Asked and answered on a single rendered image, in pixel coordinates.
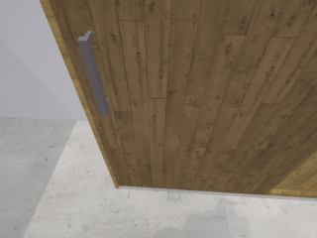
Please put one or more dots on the handle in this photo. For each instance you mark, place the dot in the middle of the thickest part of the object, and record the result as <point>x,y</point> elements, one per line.
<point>85,46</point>

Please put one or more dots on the wardrobe door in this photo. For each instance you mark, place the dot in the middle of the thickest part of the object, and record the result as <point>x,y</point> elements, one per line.
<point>205,95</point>
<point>303,178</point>

